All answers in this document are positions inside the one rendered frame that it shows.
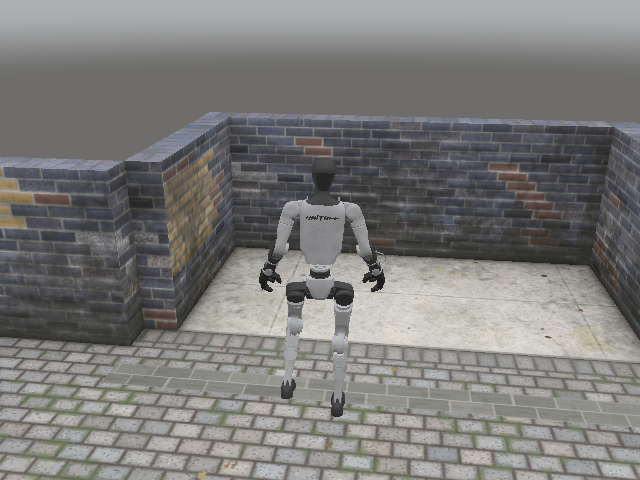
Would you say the robot left upper arm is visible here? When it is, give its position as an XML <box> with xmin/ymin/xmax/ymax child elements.
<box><xmin>273</xmin><ymin>200</ymin><xmax>302</xmax><ymax>255</ymax></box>

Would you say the right robot hand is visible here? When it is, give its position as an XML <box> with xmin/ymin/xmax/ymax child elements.
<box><xmin>362</xmin><ymin>269</ymin><xmax>385</xmax><ymax>292</ymax></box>

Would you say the humanoid robot head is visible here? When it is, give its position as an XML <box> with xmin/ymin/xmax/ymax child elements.
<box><xmin>306</xmin><ymin>158</ymin><xmax>340</xmax><ymax>206</ymax></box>

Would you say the robot left forearm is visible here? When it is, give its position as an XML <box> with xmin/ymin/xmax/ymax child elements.
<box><xmin>262</xmin><ymin>239</ymin><xmax>283</xmax><ymax>276</ymax></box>

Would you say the left robot hand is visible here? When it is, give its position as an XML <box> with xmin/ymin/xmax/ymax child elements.
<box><xmin>259</xmin><ymin>269</ymin><xmax>282</xmax><ymax>292</ymax></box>

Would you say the robot right forearm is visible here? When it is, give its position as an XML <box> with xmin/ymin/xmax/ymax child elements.
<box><xmin>362</xmin><ymin>241</ymin><xmax>382</xmax><ymax>276</ymax></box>

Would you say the robot right upper arm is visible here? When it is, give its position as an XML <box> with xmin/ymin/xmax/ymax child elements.
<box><xmin>343</xmin><ymin>202</ymin><xmax>372</xmax><ymax>257</ymax></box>

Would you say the robot left foot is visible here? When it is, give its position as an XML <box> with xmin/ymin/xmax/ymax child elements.
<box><xmin>281</xmin><ymin>379</ymin><xmax>296</xmax><ymax>399</ymax></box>

